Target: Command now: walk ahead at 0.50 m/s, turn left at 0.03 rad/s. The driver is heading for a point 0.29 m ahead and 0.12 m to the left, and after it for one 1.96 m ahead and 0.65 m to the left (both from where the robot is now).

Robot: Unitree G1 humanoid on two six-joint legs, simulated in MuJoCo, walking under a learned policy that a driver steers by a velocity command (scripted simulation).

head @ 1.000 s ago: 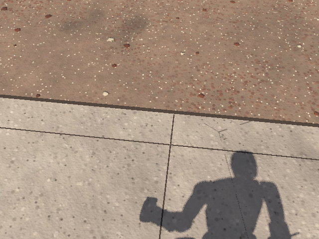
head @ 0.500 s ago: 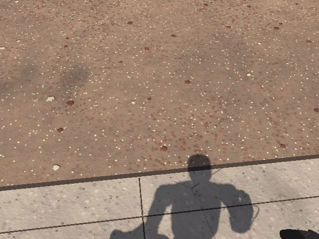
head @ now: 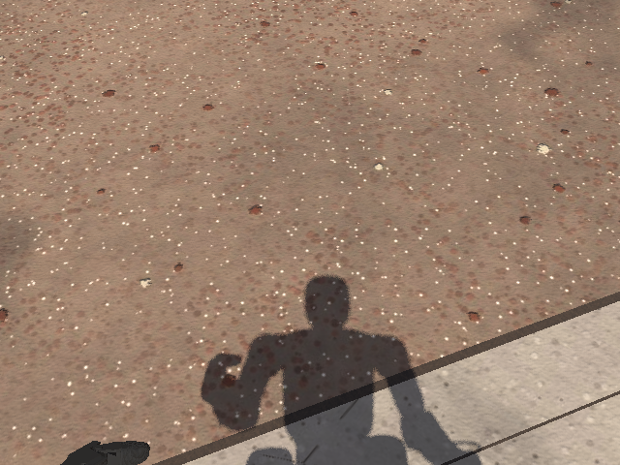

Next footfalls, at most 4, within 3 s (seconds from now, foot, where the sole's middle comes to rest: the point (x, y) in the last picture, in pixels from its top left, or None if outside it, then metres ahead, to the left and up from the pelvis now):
0.42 left None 0.37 0.14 -0.76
0.90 right None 0.44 -0.06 -0.76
1.26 left None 0.27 0.14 -0.76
2.54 left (158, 391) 0.64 0.35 -0.76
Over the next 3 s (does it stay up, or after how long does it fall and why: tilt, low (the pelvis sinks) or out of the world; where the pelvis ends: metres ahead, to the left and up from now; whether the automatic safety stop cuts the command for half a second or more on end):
stays up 0.76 0.30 0.01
